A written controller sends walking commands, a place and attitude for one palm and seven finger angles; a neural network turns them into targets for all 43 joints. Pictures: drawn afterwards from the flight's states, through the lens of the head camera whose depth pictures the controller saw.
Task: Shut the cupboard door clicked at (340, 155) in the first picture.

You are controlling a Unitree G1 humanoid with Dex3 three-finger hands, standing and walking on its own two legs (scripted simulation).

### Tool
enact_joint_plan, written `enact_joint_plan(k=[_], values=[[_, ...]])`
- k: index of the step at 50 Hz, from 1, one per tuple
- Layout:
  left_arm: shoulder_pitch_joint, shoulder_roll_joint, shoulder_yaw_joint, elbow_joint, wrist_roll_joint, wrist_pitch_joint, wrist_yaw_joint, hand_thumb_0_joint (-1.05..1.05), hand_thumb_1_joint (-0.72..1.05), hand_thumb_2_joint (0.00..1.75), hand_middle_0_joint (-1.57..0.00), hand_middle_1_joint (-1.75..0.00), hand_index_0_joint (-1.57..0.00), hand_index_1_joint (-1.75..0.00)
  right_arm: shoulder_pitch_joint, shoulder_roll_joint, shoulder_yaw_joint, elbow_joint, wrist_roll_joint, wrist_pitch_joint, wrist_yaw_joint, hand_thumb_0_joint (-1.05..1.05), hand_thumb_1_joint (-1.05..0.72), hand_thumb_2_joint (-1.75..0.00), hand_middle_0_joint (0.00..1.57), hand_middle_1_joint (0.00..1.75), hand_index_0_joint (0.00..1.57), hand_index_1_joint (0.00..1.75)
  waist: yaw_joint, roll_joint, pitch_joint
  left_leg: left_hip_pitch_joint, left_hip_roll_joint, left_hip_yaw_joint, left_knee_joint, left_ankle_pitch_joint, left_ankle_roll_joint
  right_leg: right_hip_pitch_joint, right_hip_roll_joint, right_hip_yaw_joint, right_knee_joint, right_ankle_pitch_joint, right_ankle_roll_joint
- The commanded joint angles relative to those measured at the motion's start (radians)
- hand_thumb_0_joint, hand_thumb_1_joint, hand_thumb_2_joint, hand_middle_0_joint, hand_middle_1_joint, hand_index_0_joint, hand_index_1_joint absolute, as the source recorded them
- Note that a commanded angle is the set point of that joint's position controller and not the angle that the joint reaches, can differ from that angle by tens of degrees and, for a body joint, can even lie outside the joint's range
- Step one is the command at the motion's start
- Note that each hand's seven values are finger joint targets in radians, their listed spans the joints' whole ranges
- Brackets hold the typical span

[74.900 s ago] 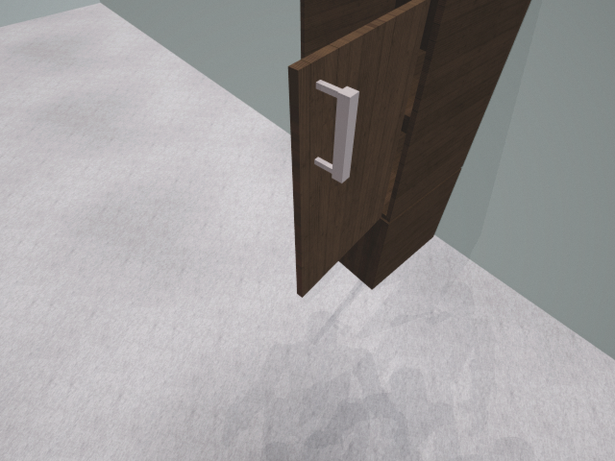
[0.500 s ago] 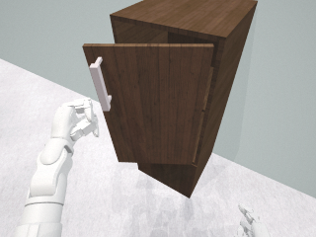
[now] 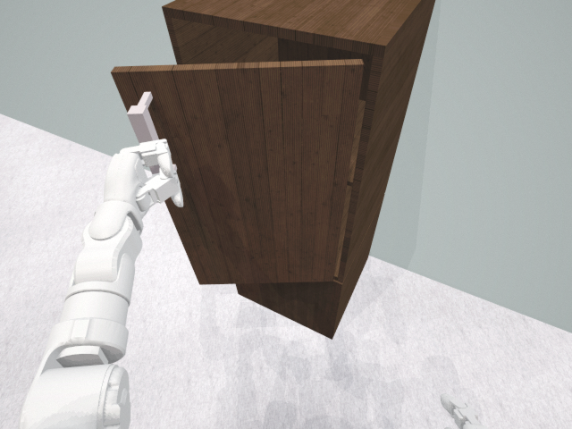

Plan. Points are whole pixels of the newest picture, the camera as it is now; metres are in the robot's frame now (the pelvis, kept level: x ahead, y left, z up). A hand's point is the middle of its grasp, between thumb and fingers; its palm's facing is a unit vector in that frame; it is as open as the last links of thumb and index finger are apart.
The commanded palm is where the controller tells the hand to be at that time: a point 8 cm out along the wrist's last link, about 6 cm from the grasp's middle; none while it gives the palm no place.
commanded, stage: bring the fist close to the handle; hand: left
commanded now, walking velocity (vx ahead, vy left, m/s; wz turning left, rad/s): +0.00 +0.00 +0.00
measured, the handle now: (157, 145) +0.50 +0.22 +0.14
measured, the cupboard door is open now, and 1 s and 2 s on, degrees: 28 21 11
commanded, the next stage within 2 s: push the door shut along its arc in 0.26 s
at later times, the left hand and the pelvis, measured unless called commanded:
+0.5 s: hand (174, 182) +0.41 +0.17 +0.15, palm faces +0.03 -1.00 -0.02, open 3.1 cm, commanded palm +0.39 +0.23 +0.15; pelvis -0.01 +0.00 +0.00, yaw +1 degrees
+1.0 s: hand (181, 153) +0.47 +0.18 +0.15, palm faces -0.10 -1.00 -0.02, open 3.1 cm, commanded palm +0.46 +0.22 +0.15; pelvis +0.00 +0.01 -0.01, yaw +1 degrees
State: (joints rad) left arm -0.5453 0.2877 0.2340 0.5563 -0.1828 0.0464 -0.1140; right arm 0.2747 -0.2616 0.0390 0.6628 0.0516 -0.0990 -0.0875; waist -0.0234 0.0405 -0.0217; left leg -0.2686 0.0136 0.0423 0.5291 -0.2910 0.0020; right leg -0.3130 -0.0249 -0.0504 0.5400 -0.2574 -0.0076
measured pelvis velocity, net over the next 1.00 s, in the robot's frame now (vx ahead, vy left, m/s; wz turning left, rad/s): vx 0.00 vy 0.01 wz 0.01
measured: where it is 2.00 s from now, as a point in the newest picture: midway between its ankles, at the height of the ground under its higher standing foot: outside the picture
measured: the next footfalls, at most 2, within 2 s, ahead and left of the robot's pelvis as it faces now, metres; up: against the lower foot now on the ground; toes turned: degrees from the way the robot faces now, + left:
none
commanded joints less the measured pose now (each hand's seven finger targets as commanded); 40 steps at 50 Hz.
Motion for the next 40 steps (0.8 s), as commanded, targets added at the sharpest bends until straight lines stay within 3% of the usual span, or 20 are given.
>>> enact_joint_plan(k=[1, 5, 7, 9, 10, 14, 15, 19, 23, 25, 29, 32, 35, 36, 38, 39, 40], values=[[-0.358, 0.204, 0.083, -0.266, -0.019, -0.138, -0.001, 0.00, 0.90, 0.90, -1.30, -1.50, -1.30, -1.50, -0.058, -0.118, -0.055, -0.151, -0.004, -0.055, 0.002, 0.00, -0.90, -0.90, 0.20, 0.30, 0.20, 0.30, 0.036, -0.063, -0.364, 0.094, -0.014, -0.023, -0.038, 0.333, 0.018, 0.196, 0.019, 0.017, -0.029, 0.379, -0.019], [-0.328, 0.243, 0.117, -0.223, -0.008, -0.131, 0.009, 0.00, 0.90, 0.90, -1.30, -1.50, -1.30, -1.50, -0.058, -0.125, -0.055, -0.146, 0.000, -0.043, 0.002, 0.00, -0.90, -0.90, 0.20, 0.30, 0.20, 0.30, 0.036, -0.096, -0.272, 0.044, -0.015, -0.013, -0.056, 0.262, 0.025, 0.176, 0.018, 0.021, -0.049, 0.323, -0.013], [-0.354, 0.250, 0.110, -0.215, 0.000, -0.119, 0.009, 0.00, 0.90, 0.90, -1.30, -1.50, -1.30, -1.50, -0.066, -0.123, -0.053, -0.146, 0.005, -0.037, 0.000, 0.00, -0.90, -0.90, 0.20, 0.30, 0.20, 0.30, 0.026, -0.063, -0.232, 0.030, -0.019, -0.012, -0.065, 0.213, 0.026, 0.149, 0.017, 0.027, -0.063, 0.273, -0.013], [-0.407, 0.208, 0.059, -0.250, 0.005, -0.118, 0.004, 0.00, 0.90, 0.90, -1.30, -1.50, -1.30, -1.50, -0.070, -0.118, -0.052, -0.151, 0.006, -0.038, -0.002, 0.00, -0.90, -0.90, 0.20, 0.30, 0.20, 0.30, 0.013, -0.014, -0.244, 0.053, -0.020, -0.016, -0.068, 0.195, 0.025, 0.130, 0.019, 0.026, -0.067, 0.241, -0.016], [-0.417, 0.217, 0.063, -0.256, 0.003, -0.122, 0.004, 0.00, 0.90, 0.90, -1.30, -1.50, -1.30, -1.50, -0.071, -0.120, -0.052, -0.152, 0.006, -0.039, -0.005, 0.00, -0.90, -0.90, 0.20, 0.30, 0.20, 0.30, 0.009, -0.002, -0.246, 0.061, -0.019, -0.015, -0.064, 0.191, 0.027, 0.129, 0.018, 0.029, -0.071, 0.230, -0.016], [-0.450, 0.197, 0.044, -0.270, -0.017, -0.142, -0.014, 0.00, 0.90, 0.90, -1.30, -1.50, -1.30, -1.50, -0.068, -0.119, -0.052, -0.147, 0.005, -0.049, -0.012, 0.00, -0.90, -0.90, 0.20, 0.30, 0.20, 0.30, 0.003, -0.008, -0.295, 0.091, -0.019, -0.028, -0.063, 0.191, 0.025, 0.135, 0.025, 0.025, -0.069, 0.229, -0.021], [-0.429, 0.199, 0.052, -0.249, -0.023, -0.143, -0.016, 0.00, 0.90, 0.90, -1.30, -1.50, -1.30, -1.50, -0.064, -0.122, -0.052, -0.148, 0.005, -0.049, -0.014, 0.00, -0.90, -0.90, 0.20, 0.30, 0.20, 0.30, 0.001, -0.044, -0.291, 0.085, -0.017, -0.029, -0.061, 0.185, 0.027, 0.134, 0.027, 0.022, -0.070, 0.220, -0.018], [-0.451, 0.163, 0.015, -0.157, -0.019, -0.127, -0.022, 0.00, 0.90, 0.90, -1.30, -1.50, -1.30, -1.50, -0.059, -0.125, -0.049, -0.131, 0.008, -0.051, -0.014, 0.00, -0.90, -0.90, 0.20, 0.30, 0.20, 0.30, -0.014, -0.060, -0.236, 0.063, -0.017, -0.039, -0.066, 0.144, 0.023, 0.083, 0.025, 0.015, -0.074, 0.180, -0.016], [-0.599, 0.210, 0.015, -0.034, 0.005, -0.118, -0.026, 0.00, 0.90, 0.90, -1.30, -1.50, -1.30, -1.50, -0.043, -0.135, -0.041, -0.111, 0.006, -0.043, -0.016, 0.00, -0.90, -0.90, 0.20, 0.30, 0.20, 0.30, -0.044, -0.075, -0.186, 0.025, -0.018, -0.049, -0.062, 0.078, 0.025, 0.023, 0.018, 0.020, -0.081, 0.102, -0.012], [-0.648, 0.275, 0.060, -0.001, 0.008, -0.140, -0.026, 0.00, 0.90, 0.90, -1.30, -1.50, -1.30, -1.50, -0.033, -0.140, -0.042, -0.108, 0.002, -0.041, -0.018, 0.00, -0.90, -0.90, 0.20, 0.30, 0.20, 0.30, -0.039, -0.060, -0.211, 0.021, -0.019, -0.047, -0.053, 0.067, 0.027, 0.028, 0.016, 0.030, -0.078, 0.080, -0.013], [-0.764, 0.306, 0.061, 0.056, 0.013, -0.217, -0.059, 0.00, 0.90, 0.90, -1.30, -1.50, -1.30, -1.50, -0.007, -0.137, -0.038, -0.104, -0.004, -0.047, -0.014, 0.00, -0.90, -0.90, 0.20, 0.30, 0.20, 0.30, -0.045, -0.012, -0.320, 0.029, -0.024, -0.052, -0.028, 0.133, 0.022, 0.063, 0.015, 0.033, -0.032, 0.166, -0.023], [-0.757, 0.342, 0.088, 0.135, 0.010, -0.255, -0.095, 0.00, 0.90, 0.90, -1.30, -1.50, -1.30, -1.50, 0.028, -0.147, -0.044, -0.094, -0.008, -0.050, -0.010, 0.00, -0.90, -0.90, 0.20, 0.30, 0.20, 0.30, -0.044, -0.024, -0.368, 0.021, -0.022, -0.050, -0.008, 0.189, 0.022, 0.083, 0.018, 0.035, -0.008, 0.242, -0.022], [-0.797, 0.323, 0.062, 0.175, 0.002, -0.273, -0.134, 0.00, 0.90, 0.90, -1.30, -1.50, -1.30, -1.50, 0.056, -0.155, -0.050, -0.089, -0.006, -0.046, -0.008, 0.00, -0.90, -0.90, 0.20, 0.30, 0.20, 0.30, -0.064, -0.031, -0.376, 0.019, -0.022, -0.048, 0.006, 0.226, 0.024, 0.072, 0.022, 0.030, 0.003, 0.290, -0.020], [-0.814, 0.301, 0.045, 0.174, -0.002, -0.276, -0.146, 0.00, 0.90, 0.90, -1.30, -1.50, -1.30, -1.50, 0.058, -0.155, -0.053, -0.089, -0.004, -0.049, -0.006, 0.00, -0.90, -0.90, 0.20, 0.30, 0.20, 0.30, -0.069, -0.002, -0.379, 0.035, -0.020, -0.048, 0.010, 0.237, 0.022, 0.052, 0.023, 0.030, 0.006, 0.300, -0.020], [-0.815, 0.315, 0.057, 0.171, -0.008, -0.284, -0.160, 0.00, 0.90, 0.90, -1.30, -1.50, -1.30, -1.50, 0.076, -0.163, -0.057, -0.084, -0.007, -0.048, -0.005, 0.00, -0.90, -0.90, 0.20, 0.30, 0.20, 0.30, -0.067, 0.003, -0.404, 0.048, -0.019, -0.054, 0.016, 0.268, 0.019, 0.054, 0.026, 0.028, 0.014, 0.321, -0.022], [-0.819, 0.302, 0.049, 0.192, -0.011, -0.282, -0.168, 0.00, 0.90, 0.90, -1.30, -1.50, -1.30, -1.50, 0.083, -0.163, -0.058, -0.080, -0.006, -0.047, -0.005, 0.00, -0.90, -0.90, 0.20, 0.30, 0.20, 0.30, -0.075, -0.014, -0.390, 0.044, -0.017, -0.054, 0.017, 0.272, 0.021, 0.044, 0.028, 0.025, 0.011, 0.325, -0.021], [-0.814, 0.329, 0.071, 0.226, -0.015, -0.283, -0.173, 0.00, 0.90, 0.90, -1.30, -1.50, -1.30, -1.50, 0.099, -0.170, -0.060, -0.072, -0.009, -0.044, -0.007, 0.00, -0.90, -0.90, 0.20, 0.30, 0.20, 0.30, -0.077, -0.040, -0.373, 0.023, -0.016, -0.054, 0.021, 0.263, 0.024, 0.042, 0.030, 0.022, 0.010, 0.316, -0.020]])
